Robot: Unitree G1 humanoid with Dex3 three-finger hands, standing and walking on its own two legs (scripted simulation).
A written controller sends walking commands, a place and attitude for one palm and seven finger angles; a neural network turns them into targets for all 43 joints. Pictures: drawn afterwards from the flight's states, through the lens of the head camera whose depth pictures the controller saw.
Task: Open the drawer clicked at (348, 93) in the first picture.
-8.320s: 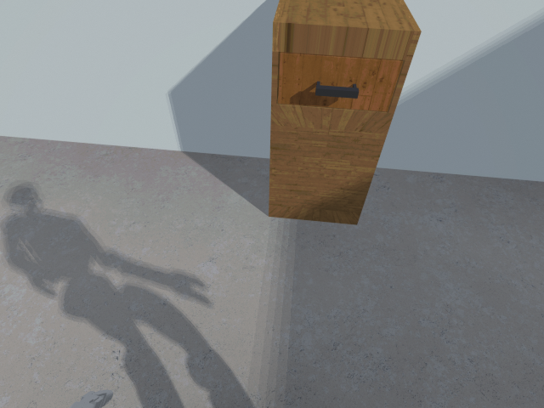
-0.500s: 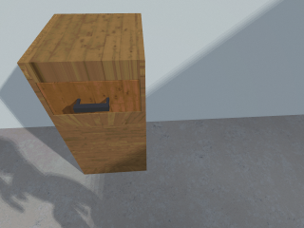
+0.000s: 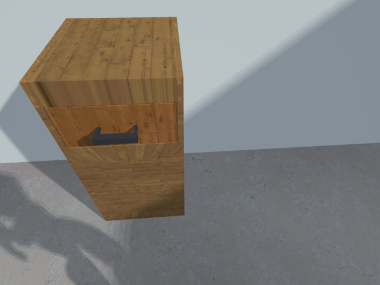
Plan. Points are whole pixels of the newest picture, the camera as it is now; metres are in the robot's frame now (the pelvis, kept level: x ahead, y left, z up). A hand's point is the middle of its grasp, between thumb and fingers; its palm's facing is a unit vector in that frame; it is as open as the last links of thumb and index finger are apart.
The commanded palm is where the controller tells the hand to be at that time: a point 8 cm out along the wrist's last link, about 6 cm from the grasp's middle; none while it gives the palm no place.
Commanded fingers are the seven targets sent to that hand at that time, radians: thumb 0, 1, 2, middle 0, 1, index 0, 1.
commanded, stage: look again from close up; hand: left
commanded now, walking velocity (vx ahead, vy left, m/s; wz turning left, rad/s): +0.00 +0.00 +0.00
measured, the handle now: (116, 133) +0.55 +0.27 -0.06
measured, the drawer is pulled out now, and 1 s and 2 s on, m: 0.00 0.00 0.00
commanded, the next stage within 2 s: shuffle to correct the standing spot in 0.62 s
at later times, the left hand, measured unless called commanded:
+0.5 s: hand out of the picture +0.03 +0.21 -0.18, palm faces +0.04 -0.97 -0.23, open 7.3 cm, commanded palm none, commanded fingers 0.00 0.90 0.90 -0.20 -0.30 -0.20 -0.30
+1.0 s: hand out of the picture -0.10 +0.19 -0.18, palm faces +0.11 -0.98 -0.18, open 7.3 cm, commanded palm none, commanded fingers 0.00 0.90 0.90 -0.20 -0.30 -0.20 -0.30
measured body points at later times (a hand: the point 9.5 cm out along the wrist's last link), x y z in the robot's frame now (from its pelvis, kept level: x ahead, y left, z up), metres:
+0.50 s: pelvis -0.02 +0.01 -0.01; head -0.04 +0.02 +0.44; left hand +0.03 +0.26 -0.16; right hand +0.05 -0.25 -0.14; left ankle -0.01 +0.12 -0.74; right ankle -0.01 -0.12 -0.74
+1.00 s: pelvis -0.04 +0.02 -0.01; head -0.04 +0.02 +0.44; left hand -0.10 +0.24 -0.16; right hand -0.06 -0.21 -0.16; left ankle -0.01 +0.12 -0.74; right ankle -0.02 -0.12 -0.74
